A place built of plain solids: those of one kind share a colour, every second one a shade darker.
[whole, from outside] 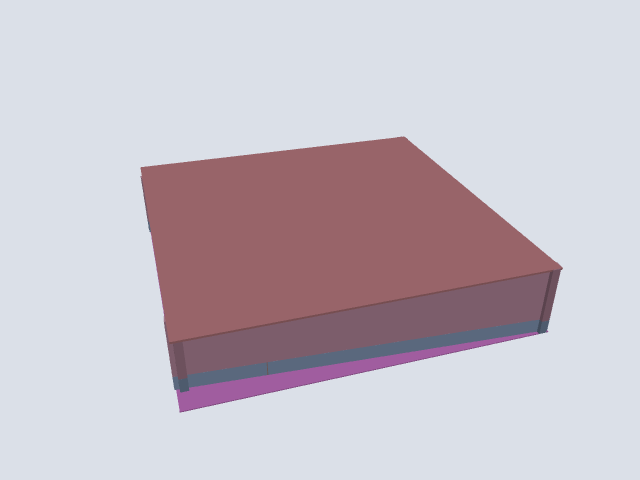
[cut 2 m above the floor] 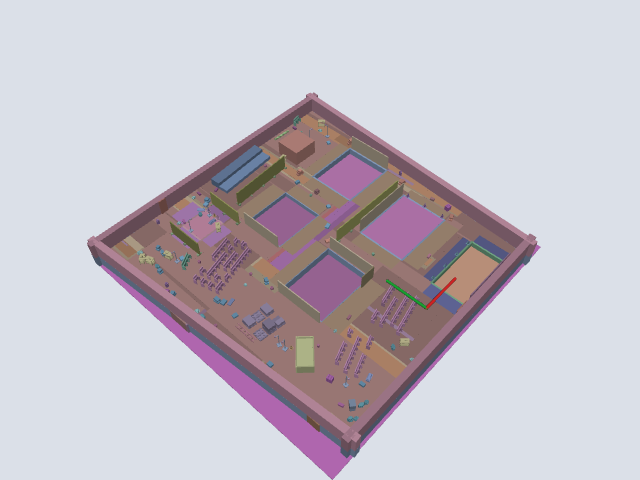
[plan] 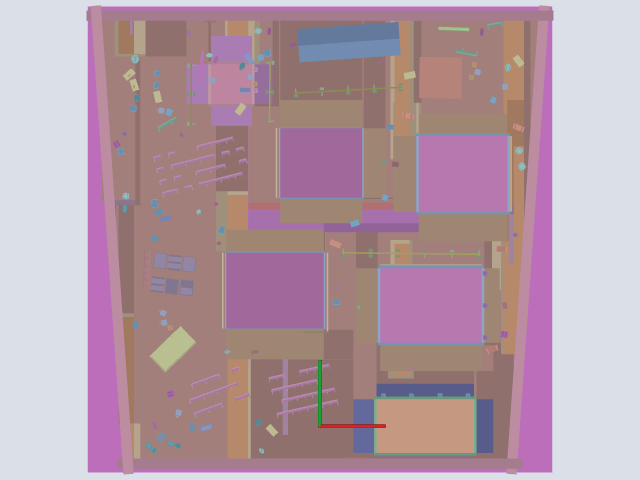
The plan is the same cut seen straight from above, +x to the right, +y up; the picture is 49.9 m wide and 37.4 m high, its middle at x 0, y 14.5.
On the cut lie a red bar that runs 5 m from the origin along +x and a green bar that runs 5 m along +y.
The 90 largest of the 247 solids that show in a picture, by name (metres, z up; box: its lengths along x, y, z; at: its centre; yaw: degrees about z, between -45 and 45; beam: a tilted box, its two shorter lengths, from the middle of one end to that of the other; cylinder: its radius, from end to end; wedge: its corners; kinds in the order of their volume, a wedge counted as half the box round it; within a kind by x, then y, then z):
{
 "floor_ground_1": {"box": [0.99, 2.79, 1.5], "at": [-16.5, 30.2, -0.75]},
 "floor_ground_2": {"box": [2.59, 11.2, 1.5], "at": [-15.7, 23.2, -0.75]},
 "floor_ground_3": {"box": [1.2, 8.4, 1.5], "at": [-15.1, 13.0, -0.75]},
 "floor_ground_4": {"box": [0.5, 17.0, 1.5], "at": [-14.25, 8.7, -0.75]},
 "floor_ground_5": {"box": [0.4, 11.6, 1.5], "at": [-14.2, 23.0, -0.75]},
 "floor_ground_6": {"box": [3.6, 3.7, 1.5], "at": [-12.2, 26.95, -0.75]},
 "floor_ground_7": {"box": [3.2, 2.79, 1.5], "at": [-12.0, 30.2, -0.75]},
 "floor_ground_8": {"box": [5.5, 1.5, 1.5], "at": [-11.25, 24.15, -0.75]},
 "floor_ground_9": {"box": [5.9, 9.8, 1.5], "at": [-11.05, 18.5, -0.75]},
 "floor_ground_10": {"box": [6.6, 6.1, 1.5], "at": [-10.7, 10.55, -0.75]},
 "floor_ground_11": {"box": [6.7, 2.3, 1.5], "at": [-10.65, 6.35, -0.75]},
 "floor_ground_12": {"box": [6.8, 7.72, 1.5], "at": [-10.6, 1.34, -0.75]},
 "floor_ground_13": {"box": [1.7, 3.39, 1.5], "at": [-9.55, 29.9, -0.75]},
 "floor_ground_14": {"box": [2.5, 5.1, 1.5], "at": [-6.85, 20.85, -0.75]},
 "floor_ground_15": {"box": [2.4, 5.7, 1.5], "at": [-4.4, 20.55, -0.75]},
 "floor_ground_16": {"box": [2.1, 1.5, 1.5], "at": [-4.25, 24.15, -0.75]},
 "floor_ground_17": {"box": [1.0, 3.39, 1.5], "at": [-4.2, 29.9, -0.75]},
 "floor_ground_18": {"box": [2.5, 5.9, 1.5], "at": [-4.15, 2.25, -0.75]},
 "floor_ground_19": {"box": [0.5, 6.49, 1.5], "at": [-3.45, 28.35, -0.75]},
 "floor_ground_20": {"box": [8.0, 1.4, 1.5], "at": [-1.4, -1.4, -0.75]},
 "floor_ground_21": {"box": [5.1, 5.9, 1.5], "at": [0.05, 2.25, -0.75]},
 "floor_ground_22": {"box": [6.4, 6.19, 1.5], "at": [0.1, 28.5, -0.75]},
 "floor_ground_23": {"box": [2.3, 2.3, 1.5], "at": [1.45, 6.35, -0.75]},
 "floor_ground_24": {"box": [2.2, 7.6, 1.5], "at": [1.5, 11.3, -0.75]},
 "floor_ground_25": {"box": [1.6, 4.4, 1.5], "at": [3.4, 4.3, -0.75]},
 "floor_ground_26": {"box": [1.7, 2.8, 1.5], "at": [3.65, 13.7, -0.75]},
 "floor_ground_27": {"box": [1.7, 8.39, 1.5], "at": [4.25, 27.4, -0.75]},
 "floor_ground_28": {"box": [20.1, 0.22, 1.5], "at": [4.65, -2.41, -0.75]},
 "floor_ground_29": {"box": [0.4, 10.79, 1.5], "at": [5.3, 26.2, -0.75]},
 "floor_ground_30": {"box": [0.6, 6.39, 1.5], "at": [7.6, 28.4, -0.75]},
 "floor_ground_31": {"box": [7.6, 0.4, 1.5], "at": [8.2, 3.5, -0.75]},
 "floor_ground_32": {"box": [4.7, 0.6, 1.5], "at": [9.65, 4.0, -0.75]},
 "floor_ground_33": {"box": [5.6, 1.9, 1.5], "at": [10.0, 13.45, -0.75]},
 "floor_ground_34": {"box": [6.4, 7.29, 1.5], "at": [11.1, 27.95, -0.75]},
 "floor_ground_35": {"box": [1.3, 2.2, 1.5], "at": [12.85, 3.2, -0.75]},
 "floor_ground_36": {"box": [1.3, 7.7, 1.5], "at": [14.15, 1.75, -0.75]},
 "floor_ground_37": {"box": [0.5, 15.79, 1.5], "at": [16.15, 23.7, -0.75]},
 "floor_ground_38": {"box": [0.59, 8.79, 1.5], "at": [16.7, 27.2, -0.75]},
 "wall_1": {"box": [0.8, 36.59, 6.0], "at": [-16.19, 14.51, 3.0], "yaw": 4.0},
 "wall_2": {"box": [31.6, 0.8, 6.0], "at": [0.0, -2.92, 3.0]},
 "wall_3": {"box": [36.38, 0.8, 6.0], "at": [0.0, 31.99, 3.0]},
 "wall_4": {"box": [0.8, 36.59, 6.0], "at": [16.19, 14.51, 3.0], "yaw": -4.0},
 "ceil_hall_1": {"box": [36.18, 36.31, 0.2], "at": [0.0, 14.54, 5.9]},
 "floor_apron_bay_1": {"box": [7.6, 2.3, 1.5], "at": [-3.5, 6.35, -0.75]},
 "floor_apron_bay_2": {"box": [7.6, 1.7, 1.5], "at": [-3.5, 14.45, -0.75]},
 "floor_apron_bay_3": {"box": [6.4, 1.9, 1.5], "at": [0.1, 16.75, -0.75]},
 "floor_apron_bay_4": {"box": [6.4, 2.1, 1.5], "at": [0.1, 24.35, -0.75]},
 "floor_apron_bay_5": {"box": [1.7, 5.8, 1.5], "at": [3.65, 9.4, -0.75]},
 "floor_apron_bay_6": {"box": [1.7, 5.4, 1.5], "at": [4.25, 20.5, -0.75]},
 "floor_apron_bay_7": {"box": [1.8, 5.9, 1.5], "at": [6.6, 19.65, -0.75]},
 "floor_apron_bay_8": {"box": [7.9, 2.0, 1.5], "at": [8.65, 5.3, -0.75]},
 "floor_apron_bay_9": {"box": [6.9, 2.1, 1.5], "at": [11.15, 15.45, -0.75]},
 "floor_apron_bay_10": {"box": [6.9, 1.5, 1.5], "at": [11.15, 23.55, -0.75]},
 "floor_apron_bay_11": {"box": [1.2, 5.8, 1.5], "at": [13.4, 9.4, -0.75]},
 "wall_foot_1": {"box": [0.8, 36.59, 1.5], "at": [-16.19, 14.51, -0.75], "yaw": 4.0},
 "wall_foot_2": {"box": [31.6, 0.8, 1.5], "at": [0.0, -2.92, -0.75]},
 "wall_foot_3": {"box": [36.38, 0.8, 1.5], "at": [0.0, 31.99, -0.75]},
 "wall_foot_4": {"box": [0.8, 36.59, 1.5], "at": [16.19, 14.51, -0.75], "yaw": -4.0},
 "floor_void_bay_1": {"box": [7.6, 5.9, 0.52], "at": [-3.5, 10.55, -1.24]},
 "floor_void_bay_2": {"box": [6.4, 5.4, 0.9], "at": [0.1, 20.5, -1.05]},
 "floor_void_bay_3": {"box": [7.9, 5.8, 1.5], "at": [8.65, 9.4, -0.75]},
 "floor_void_bay_4": {"box": [6.9, 5.9, 0.68], "at": [11.15, 19.65, -1.16]},
 "floor_base_1": {"box": [36.18, 36.31, 0.1], "at": [0.0, 14.54, -1.55]},
 "floor_aisle_1": {"box": [1.2, 8.3, 1.5], "at": [-15.1, 4.35, -0.75]},
 "floor_aisle_2": {"box": [1.6, 7.02, 1.5], "at": [-6.4, 0.99, -0.75]},
 "floor_aisle_3": {"box": [1.6, 2.7, 1.5], "at": [-6.4, 16.65, -0.75]},
 "floor_aisle_4": {"box": [1.2, 7.29, 1.5], "at": [6.4, 27.95, -0.75]},
 "floor_aisle_5": {"box": [1.6, 5.2, 1.5], "at": [15.1, 8.2, -0.75]},
 "floor_aisle_6": {"box": [1.6, 1.8, 1.5], "at": [15.1, 11.7, -0.75]},
 "floor_aisle_7": {"box": [1.6, 6.19, 1.5], "at": [15.1, 28.5, -0.75]},
 "floor_aisle_8": {"box": [1.1, 3.6, 1.5], "at": [15.35, 23.6, -0.75]},
 "floor_aisle_9": {"box": [0.8, 6.7, 1.5], "at": [15.5, 18.45, -0.75]},
 "floor_apron_patch_1": {"box": [1.7, 3.1, 1.5], "at": [-9.55, 26.65, -0.75]},
 "floor_apron_patch_2": {"box": [3.2, 1.5, 1.5], "at": [-6.9, 24.15, -0.75]},
 "floor_apron_patch_3": {"box": [3.2, 2.0, 1.5], "at": [-6.9, 29.4, -0.75]},
 "floor_apron_patch_4": {"box": [1.4, 3.1, 1.5], "at": [-4.4, 26.65, -0.75]},
 "floor_apron_pit_1": {"box": [1.6, 4.2, 1.5], "at": [3.4, 0.0, -0.75]},
 "floor_apron_pit_2": {"box": [7.6, 1.0, 1.5], "at": [8.2, 2.8, -0.75]},
 "floor_apron_pit_3": {"box": [1.3, 4.2, 1.5], "at": [12.85, 0.0, -0.75]},
 "wall_booth_1": {"box": [3.3, 3.2, 2.7], "at": [9.39, 27.14, 1.35], "yaw": -0.9},
 "floor_void_pit_1": {"box": [7.6, 4.2, 0.88], "at": [8.2, 0.0, -1.06]},
 "floor_aisle_cross_1": {"box": [2.5, 1.1, 1.5], "at": [-4.35, 16.35, -0.75]},
 "floor_aisle_cross_2": {"box": [5.9, 0.5, 1.5], "at": [-2.65, 15.55, -0.75]},
 "floor_aisle_cross_3": {"box": [7.4, 0.7, 1.5], "at": [4.0, 15.45, -0.75]},
 "floor_aisle_cross_4": {"box": [4.4, 0.7, 1.5], "at": [5.5, 16.15, -0.75]},
 "floor_fixed_patch_1": {"box": [3.2, 3.1, 1.5], "at": [-6.9, 26.65, -0.75]},
 "wall_bank_1": {"box": [7.9, 1.3, 0.92], "at": [2.21, 30.56, 0.46], "yaw": 4.1},
 "wall_bank_2": {"box": [7.9, 1.3, 0.46], "at": [2.3, 29.27, 0.23], "yaw": 4.1},
 "floor_under_aisle_1": {"box": [0.8, 4.7, 1.5], "at": [-7.7, 15.95, -0.75]},
 "skip_1": {"box": [3.16, 1.56, 0.93], "at": [-11.46, 5.97, 0.47], "yaw": 44.0}
}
